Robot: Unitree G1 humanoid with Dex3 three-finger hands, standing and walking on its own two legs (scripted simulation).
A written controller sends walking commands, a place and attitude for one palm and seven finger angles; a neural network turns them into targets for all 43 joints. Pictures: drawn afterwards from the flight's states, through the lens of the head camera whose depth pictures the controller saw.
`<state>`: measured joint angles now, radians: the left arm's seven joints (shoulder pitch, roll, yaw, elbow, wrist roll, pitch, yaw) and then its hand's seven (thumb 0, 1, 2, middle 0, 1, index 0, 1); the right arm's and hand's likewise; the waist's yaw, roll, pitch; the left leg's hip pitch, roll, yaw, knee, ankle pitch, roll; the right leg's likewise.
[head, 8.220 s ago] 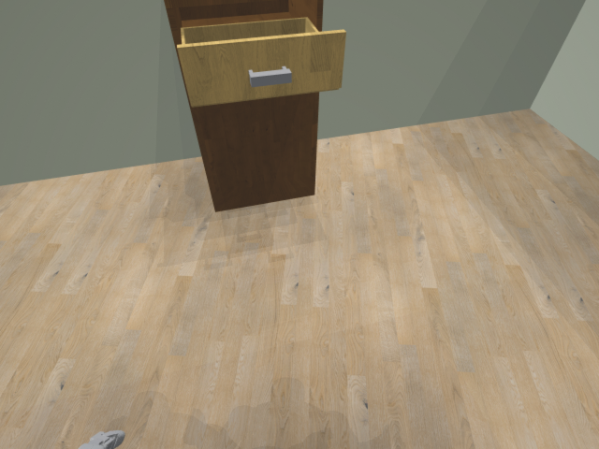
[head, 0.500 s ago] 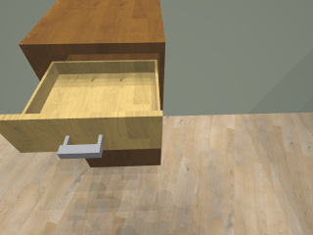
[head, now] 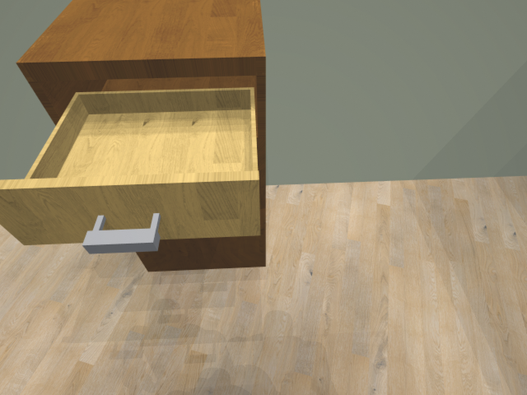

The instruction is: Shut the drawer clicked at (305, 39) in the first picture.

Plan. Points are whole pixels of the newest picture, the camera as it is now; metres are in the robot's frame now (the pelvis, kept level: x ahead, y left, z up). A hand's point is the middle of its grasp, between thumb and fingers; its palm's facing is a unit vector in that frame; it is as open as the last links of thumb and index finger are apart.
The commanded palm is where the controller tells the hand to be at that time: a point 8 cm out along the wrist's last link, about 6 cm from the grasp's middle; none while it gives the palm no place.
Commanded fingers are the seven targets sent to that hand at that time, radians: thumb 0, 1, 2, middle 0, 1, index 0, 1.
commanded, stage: look again from close up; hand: left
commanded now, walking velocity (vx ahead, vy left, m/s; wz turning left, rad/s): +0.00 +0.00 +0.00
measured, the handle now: (125, 230) +0.36 +0.25 +0.03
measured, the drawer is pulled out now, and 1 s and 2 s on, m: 0.30 0.30 0.30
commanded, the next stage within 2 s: shuffle to correct the standing spot in 0.02 s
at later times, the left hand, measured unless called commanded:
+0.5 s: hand out of the picture +0.05 +0.20 -0.18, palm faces +0.05 -0.97 -0.22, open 7.4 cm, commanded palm none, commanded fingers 0.00 0.90 0.90 -0.20 -0.30 -0.20 -0.30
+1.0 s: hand out of the picture +0.08 +0.22 -0.18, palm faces +0.10 -0.97 -0.24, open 7.3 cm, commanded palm none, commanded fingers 0.00 0.90 0.90 -0.20 -0.30 -0.20 -0.30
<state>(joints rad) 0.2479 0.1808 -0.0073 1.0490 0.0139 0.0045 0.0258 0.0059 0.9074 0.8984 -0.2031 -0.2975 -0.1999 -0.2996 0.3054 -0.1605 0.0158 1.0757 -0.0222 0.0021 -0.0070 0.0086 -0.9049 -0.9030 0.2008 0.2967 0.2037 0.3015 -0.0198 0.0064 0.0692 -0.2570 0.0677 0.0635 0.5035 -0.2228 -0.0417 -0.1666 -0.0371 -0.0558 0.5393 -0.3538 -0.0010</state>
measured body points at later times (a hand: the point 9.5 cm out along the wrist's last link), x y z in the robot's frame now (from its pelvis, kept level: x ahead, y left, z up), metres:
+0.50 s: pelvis +0.06 +0.01 -0.01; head +0.09 +0.02 +0.44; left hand +0.05 +0.25 -0.17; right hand +0.09 -0.22 -0.16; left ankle +0.03 +0.15 -0.73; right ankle -0.01 -0.09 -0.69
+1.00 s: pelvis +0.06 +0.02 -0.01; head +0.07 +0.03 +0.44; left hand +0.08 +0.27 -0.16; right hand +0.17 -0.21 -0.14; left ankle +0.08 +0.12 -0.73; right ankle +0.07 -0.08 -0.73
